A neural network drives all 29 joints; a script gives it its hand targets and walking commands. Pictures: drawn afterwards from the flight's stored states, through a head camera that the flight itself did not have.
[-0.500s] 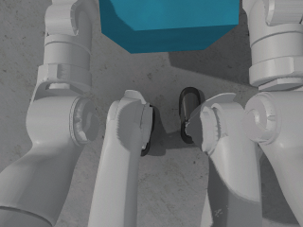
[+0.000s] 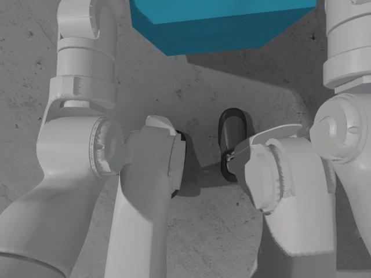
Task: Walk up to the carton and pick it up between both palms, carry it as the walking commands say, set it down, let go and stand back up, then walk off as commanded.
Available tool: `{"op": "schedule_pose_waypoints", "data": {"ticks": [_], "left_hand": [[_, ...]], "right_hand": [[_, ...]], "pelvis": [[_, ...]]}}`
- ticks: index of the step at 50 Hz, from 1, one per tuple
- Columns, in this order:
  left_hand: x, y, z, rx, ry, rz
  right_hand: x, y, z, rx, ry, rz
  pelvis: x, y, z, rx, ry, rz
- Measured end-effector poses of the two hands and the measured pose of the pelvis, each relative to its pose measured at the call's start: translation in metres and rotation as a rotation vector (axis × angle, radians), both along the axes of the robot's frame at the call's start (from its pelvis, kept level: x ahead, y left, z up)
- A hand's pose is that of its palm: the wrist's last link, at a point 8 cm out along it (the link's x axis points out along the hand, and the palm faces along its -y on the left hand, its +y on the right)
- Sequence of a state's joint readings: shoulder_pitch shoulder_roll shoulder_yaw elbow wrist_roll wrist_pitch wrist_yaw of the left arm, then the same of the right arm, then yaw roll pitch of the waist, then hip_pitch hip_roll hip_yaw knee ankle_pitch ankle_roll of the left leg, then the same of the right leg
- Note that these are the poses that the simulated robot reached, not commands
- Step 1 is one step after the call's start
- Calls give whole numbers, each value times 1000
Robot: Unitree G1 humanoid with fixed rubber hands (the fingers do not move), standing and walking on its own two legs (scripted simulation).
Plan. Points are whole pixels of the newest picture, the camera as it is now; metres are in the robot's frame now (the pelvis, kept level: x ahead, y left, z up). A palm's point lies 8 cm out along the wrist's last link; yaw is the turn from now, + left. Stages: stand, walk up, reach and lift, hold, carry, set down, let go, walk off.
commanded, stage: set down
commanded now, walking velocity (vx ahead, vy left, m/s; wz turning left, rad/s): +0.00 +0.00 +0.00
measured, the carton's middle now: out of the picture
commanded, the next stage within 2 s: none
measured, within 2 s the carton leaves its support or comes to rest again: rests again in 1.72 s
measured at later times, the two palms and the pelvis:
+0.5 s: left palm out of the picture +0.56 +0.14 -0.17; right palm out of the picture +0.58 -0.17 -0.17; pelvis +0.00 +0.00 -0.02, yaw +1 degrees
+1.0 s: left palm out of the picture +0.56 +0.14 -0.17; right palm out of the picture +0.58 -0.17 -0.17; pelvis +0.01 +0.00 -0.02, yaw +2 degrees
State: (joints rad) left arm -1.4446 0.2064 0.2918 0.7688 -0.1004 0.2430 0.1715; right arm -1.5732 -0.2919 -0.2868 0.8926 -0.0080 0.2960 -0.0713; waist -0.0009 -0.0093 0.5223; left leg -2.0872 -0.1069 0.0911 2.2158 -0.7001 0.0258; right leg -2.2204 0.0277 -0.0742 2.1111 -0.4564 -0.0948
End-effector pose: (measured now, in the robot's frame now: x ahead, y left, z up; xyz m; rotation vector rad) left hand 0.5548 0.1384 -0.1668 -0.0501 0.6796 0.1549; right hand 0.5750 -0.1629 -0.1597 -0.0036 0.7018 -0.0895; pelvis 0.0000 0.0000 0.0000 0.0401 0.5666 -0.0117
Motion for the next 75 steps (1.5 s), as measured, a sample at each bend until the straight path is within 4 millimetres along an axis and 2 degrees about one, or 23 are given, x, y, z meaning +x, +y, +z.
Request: {"op": "schedule_pose_waypoints", "data": {"ticks": [23,75], "left_hand": [[3,2,-3,-38,-8,-29],[16,7,-10,-57,-45,-81]], "right_hand": [[2,-3,-6,28,-11,8],[13,-5,-15,68,-41,4]], "pelvis": [[3,-4,-15,7,24,20],[14,-3,-21,0,36,24]]}}
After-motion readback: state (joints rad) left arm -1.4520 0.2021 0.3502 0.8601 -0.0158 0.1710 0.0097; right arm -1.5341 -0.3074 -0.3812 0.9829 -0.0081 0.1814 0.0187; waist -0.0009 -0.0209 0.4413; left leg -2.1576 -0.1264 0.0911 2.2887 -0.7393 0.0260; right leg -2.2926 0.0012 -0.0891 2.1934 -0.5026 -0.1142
